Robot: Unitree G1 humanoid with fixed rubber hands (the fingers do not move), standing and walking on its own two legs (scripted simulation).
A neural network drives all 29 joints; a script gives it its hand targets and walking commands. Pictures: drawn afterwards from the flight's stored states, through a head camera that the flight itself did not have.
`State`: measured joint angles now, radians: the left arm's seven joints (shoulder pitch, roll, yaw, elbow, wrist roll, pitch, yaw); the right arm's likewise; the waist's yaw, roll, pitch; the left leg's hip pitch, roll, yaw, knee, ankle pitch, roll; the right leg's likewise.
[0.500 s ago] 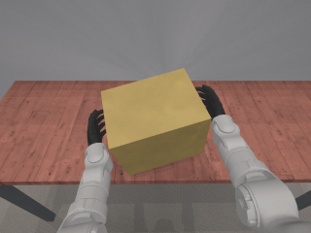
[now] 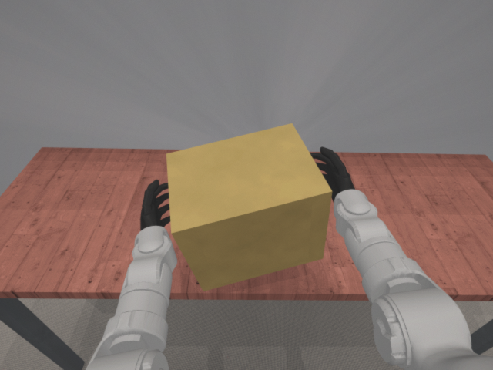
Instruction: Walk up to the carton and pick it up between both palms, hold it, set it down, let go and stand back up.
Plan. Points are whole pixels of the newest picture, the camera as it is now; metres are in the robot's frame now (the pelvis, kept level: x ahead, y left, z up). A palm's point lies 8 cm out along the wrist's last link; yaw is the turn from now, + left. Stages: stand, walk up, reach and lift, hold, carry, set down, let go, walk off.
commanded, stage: reach and lift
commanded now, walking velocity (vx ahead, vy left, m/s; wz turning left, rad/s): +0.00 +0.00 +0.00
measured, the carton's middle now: (247, 208) +0.41 +0.07 +0.06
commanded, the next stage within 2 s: hold in 1.70 s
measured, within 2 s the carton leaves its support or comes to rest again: neither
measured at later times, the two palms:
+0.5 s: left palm (149, 195) +0.36 +0.22 +0.13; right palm (352, 176) +0.40 -0.10 +0.17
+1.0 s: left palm (154, 187) +0.36 +0.21 +0.14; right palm (364, 181) +0.39 -0.12 +0.17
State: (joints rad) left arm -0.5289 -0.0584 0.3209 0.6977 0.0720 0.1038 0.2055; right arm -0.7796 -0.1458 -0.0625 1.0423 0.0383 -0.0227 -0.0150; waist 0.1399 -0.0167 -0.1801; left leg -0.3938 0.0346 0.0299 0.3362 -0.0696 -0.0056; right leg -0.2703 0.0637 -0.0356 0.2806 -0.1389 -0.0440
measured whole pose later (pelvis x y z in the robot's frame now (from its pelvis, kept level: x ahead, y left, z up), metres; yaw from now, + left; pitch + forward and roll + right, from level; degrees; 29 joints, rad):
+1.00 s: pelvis +0.01 +0.01 +0.00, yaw +1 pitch -2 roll -1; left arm -0.58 0.02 0.32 0.53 0.12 0.44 0.09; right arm -0.73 -0.09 -0.09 0.86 0.09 0.18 -0.08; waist 0.00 -0.04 -0.15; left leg -0.19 -0.01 0.03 0.33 -0.10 0.01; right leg -0.08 0.02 -0.04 0.30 -0.19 -0.01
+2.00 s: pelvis +0.01 +0.02 +0.00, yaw +1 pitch -4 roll -1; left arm -0.59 0.03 0.32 0.34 0.15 0.61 0.06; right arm -0.71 -0.06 -0.09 0.68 0.10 0.31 -0.11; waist -0.02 -0.05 -0.11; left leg -0.16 -0.01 0.03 0.32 -0.10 0.01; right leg -0.04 0.02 -0.04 0.29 -0.18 -0.01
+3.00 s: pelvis +0.01 +0.02 +0.00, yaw +1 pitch -4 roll -1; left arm -0.59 0.03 0.32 0.26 0.17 0.68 0.03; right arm -0.71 -0.06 -0.09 0.55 0.16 0.39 -0.15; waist -0.03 -0.04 -0.11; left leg -0.15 -0.01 0.03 0.32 -0.11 0.01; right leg -0.03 0.02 -0.04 0.27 -0.18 -0.01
